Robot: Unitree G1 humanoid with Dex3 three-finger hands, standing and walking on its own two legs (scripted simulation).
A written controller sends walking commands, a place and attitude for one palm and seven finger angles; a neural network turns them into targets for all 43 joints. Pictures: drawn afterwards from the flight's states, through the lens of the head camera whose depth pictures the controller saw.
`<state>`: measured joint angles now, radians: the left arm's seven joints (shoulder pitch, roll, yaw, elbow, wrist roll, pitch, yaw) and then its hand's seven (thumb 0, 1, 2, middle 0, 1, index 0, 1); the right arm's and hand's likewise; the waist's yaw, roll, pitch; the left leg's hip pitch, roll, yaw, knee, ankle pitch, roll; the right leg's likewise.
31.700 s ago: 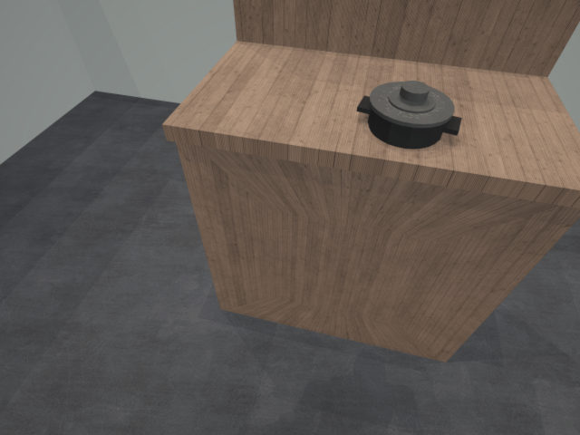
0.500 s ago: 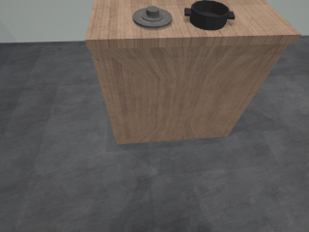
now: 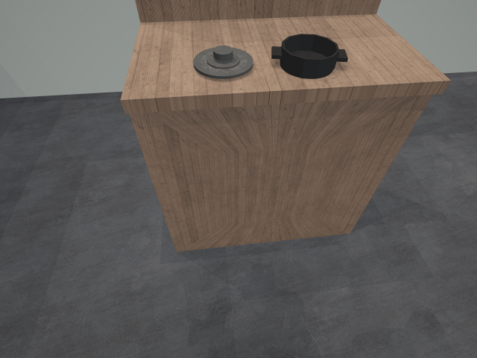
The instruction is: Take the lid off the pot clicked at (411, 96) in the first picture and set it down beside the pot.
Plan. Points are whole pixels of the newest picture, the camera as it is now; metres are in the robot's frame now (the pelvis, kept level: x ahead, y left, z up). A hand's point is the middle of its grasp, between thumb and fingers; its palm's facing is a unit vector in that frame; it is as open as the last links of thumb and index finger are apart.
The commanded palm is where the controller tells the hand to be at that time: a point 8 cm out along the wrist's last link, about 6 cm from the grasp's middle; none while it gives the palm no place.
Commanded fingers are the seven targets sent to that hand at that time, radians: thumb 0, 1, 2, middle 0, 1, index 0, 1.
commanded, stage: let the arm hang, fingers relaxed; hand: left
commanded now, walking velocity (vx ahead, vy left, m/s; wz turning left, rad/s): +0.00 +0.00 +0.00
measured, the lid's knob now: (223, 53) +0.82 +0.06 +0.11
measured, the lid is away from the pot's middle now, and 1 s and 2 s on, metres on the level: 0.23 0.23 0.23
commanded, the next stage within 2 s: look to check the result in 0.40 s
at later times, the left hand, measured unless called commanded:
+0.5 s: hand out of the picture +0.01 +0.17 -0.18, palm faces +0.02 -0.98 -0.20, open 7.4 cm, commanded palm none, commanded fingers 0.00 0.90 0.90 -0.20 -0.30 -0.20 -0.30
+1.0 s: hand out of the picture +0.00 +0.19 -0.17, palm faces +0.01 -0.98 -0.21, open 7.3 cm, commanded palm none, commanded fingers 0.00 0.90 0.90 -0.20 -0.30 -0.20 -0.30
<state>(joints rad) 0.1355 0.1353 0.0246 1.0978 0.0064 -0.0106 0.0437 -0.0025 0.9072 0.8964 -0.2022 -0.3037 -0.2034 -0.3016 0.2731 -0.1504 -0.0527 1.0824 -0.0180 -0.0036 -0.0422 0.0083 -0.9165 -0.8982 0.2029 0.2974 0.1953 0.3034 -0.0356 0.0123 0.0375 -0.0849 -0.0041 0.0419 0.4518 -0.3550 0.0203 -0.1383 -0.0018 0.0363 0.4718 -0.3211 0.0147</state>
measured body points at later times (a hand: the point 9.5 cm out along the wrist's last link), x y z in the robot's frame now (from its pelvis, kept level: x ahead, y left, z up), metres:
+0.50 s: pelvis -0.01 +0.00 +0.00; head +0.02 +0.00 +0.45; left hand +0.01 +0.23 -0.16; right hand -0.02 -0.22 -0.16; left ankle -0.07 +0.10 -0.74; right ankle -0.04 -0.13 -0.74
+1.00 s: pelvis -0.03 +0.01 +0.01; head -0.01 +0.01 +0.45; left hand +0.00 +0.24 -0.15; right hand -0.05 -0.21 -0.15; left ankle -0.07 +0.10 -0.74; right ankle -0.04 -0.13 -0.74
